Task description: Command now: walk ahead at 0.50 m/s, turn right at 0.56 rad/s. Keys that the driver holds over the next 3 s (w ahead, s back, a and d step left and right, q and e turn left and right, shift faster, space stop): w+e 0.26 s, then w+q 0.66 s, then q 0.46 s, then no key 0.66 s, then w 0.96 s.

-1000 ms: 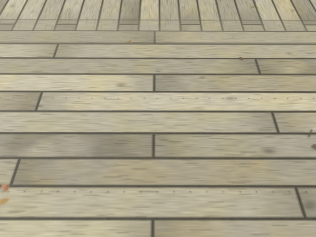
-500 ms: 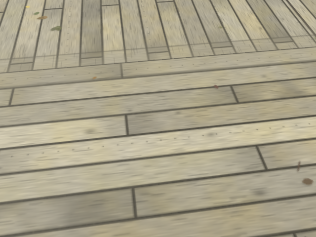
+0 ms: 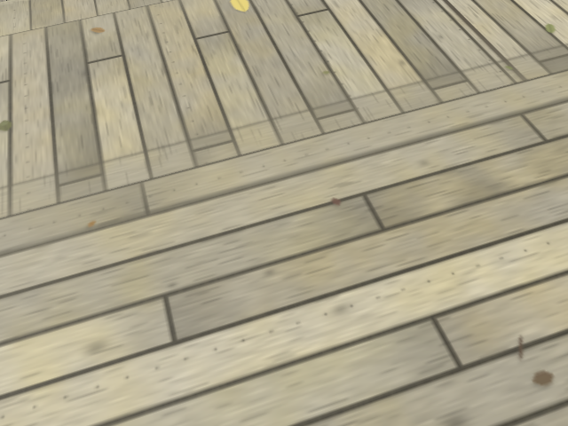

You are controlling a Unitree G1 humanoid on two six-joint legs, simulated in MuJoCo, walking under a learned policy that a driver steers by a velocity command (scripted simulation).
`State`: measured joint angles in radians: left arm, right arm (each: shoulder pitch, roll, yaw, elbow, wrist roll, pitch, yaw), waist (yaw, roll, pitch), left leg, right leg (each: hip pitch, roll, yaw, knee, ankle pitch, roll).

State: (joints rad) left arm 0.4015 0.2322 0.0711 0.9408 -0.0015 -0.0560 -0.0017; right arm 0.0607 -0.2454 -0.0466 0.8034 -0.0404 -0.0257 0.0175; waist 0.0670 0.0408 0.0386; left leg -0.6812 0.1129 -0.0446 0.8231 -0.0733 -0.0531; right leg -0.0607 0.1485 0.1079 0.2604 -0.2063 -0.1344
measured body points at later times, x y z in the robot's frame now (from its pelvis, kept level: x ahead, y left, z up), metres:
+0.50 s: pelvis +0.27 +0.04 +0.00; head +0.30 +0.04 +0.45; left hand +0.48 +0.25 -0.11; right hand +0.22 -0.23 -0.13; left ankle +0.26 +0.13 -0.75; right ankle +0.32 -0.12 -0.69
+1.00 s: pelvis +0.50 -0.03 +0.00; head +0.52 -0.04 +0.45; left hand +0.49 +0.25 -0.12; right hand +0.68 -0.27 -0.12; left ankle +0.59 +0.12 -0.68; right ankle +0.44 -0.12 -0.75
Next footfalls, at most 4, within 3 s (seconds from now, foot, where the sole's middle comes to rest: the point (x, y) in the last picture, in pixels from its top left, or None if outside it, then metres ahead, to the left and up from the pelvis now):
0.20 left None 0.30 0.13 -0.78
0.68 right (384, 425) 0.48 -0.12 -0.78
1.16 left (285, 345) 0.66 0.11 -0.78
1.70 right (364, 324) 0.73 -0.08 -0.78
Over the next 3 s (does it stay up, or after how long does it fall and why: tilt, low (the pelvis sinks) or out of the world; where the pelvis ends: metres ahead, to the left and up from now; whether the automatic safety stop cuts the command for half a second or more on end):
stays up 1.00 0.12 0.00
